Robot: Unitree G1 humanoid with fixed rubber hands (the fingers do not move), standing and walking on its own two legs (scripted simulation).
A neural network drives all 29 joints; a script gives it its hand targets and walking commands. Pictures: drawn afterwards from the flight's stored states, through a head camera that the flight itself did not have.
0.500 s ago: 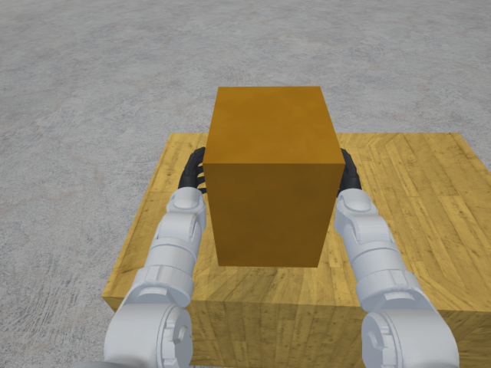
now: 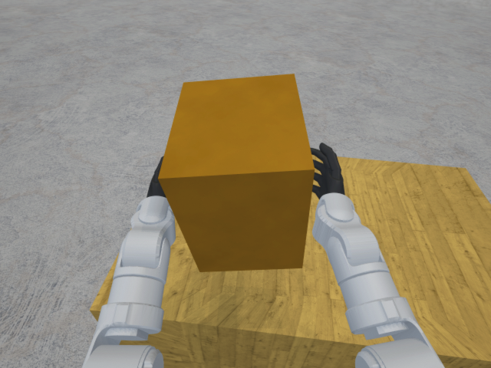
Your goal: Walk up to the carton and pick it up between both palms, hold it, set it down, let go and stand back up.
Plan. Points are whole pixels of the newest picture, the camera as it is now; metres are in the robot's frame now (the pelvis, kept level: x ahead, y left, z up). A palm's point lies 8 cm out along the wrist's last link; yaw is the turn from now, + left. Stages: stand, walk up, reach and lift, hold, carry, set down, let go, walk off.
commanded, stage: reach and lift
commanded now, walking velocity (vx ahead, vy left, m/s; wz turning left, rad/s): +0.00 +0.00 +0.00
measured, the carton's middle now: (244, 178) +0.38 +0.00 +0.15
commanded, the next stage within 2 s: hold in 0.54 s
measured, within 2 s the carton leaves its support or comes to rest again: neither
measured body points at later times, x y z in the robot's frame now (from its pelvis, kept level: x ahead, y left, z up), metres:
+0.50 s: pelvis -0.01 +0.04 +0.00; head -0.03 +0.07 +0.45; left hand +0.35 +0.14 +0.16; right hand +0.34 -0.13 +0.15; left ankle -0.03 +0.16 -0.75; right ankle +0.01 -0.13 -0.75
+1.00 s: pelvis -0.06 -0.03 +0.00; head -0.10 -0.01 +0.45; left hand +0.33 +0.13 +0.18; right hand +0.33 -0.14 +0.18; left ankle -0.03 +0.16 -0.74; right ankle +0.01 -0.14 -0.75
